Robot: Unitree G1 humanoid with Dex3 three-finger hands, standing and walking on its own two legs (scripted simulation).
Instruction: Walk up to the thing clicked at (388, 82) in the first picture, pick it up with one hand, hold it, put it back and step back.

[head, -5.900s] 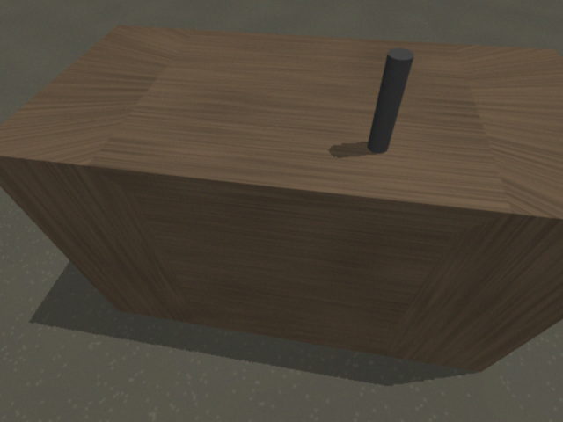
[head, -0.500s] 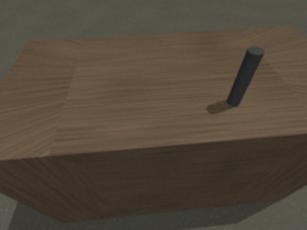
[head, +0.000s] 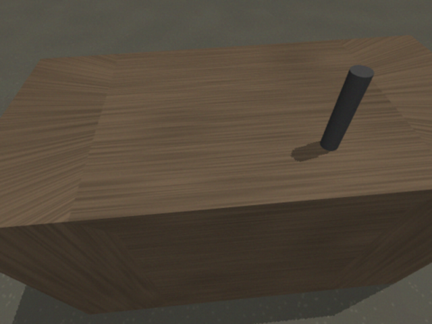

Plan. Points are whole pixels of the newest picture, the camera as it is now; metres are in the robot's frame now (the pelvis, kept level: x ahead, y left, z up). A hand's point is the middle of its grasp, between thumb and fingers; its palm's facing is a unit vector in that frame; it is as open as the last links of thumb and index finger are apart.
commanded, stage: stand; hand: right
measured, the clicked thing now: (343, 112) +0.49 -0.24 +0.11
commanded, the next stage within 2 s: rise first in 0.08 s
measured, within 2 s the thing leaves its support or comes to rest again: neither
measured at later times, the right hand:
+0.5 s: hand (360, 303) +0.18 -0.26 -0.10, palm faces +0.23 +0.92 -0.32, open 12.6 cm
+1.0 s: hand (402, 274) +0.19 -0.27 +0.04, palm faces +0.35 +0.85 -0.39, open 17.4 cm
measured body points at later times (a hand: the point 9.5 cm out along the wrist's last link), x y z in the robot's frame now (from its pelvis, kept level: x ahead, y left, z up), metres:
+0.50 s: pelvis +0.00 +0.00 -0.01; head +0.02 +0.00 +0.44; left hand +0.17 +0.28 -0.10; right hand +0.16 -0.30 -0.08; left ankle -0.01 +0.13 -0.75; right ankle -0.01 -0.14 -0.75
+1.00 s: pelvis +0.01 +0.00 -0.01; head +0.01 +0.02 +0.44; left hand +0.17 +0.26 -0.10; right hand +0.16 -0.31 +0.06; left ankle -0.01 +0.13 -0.75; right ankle -0.01 -0.14 -0.75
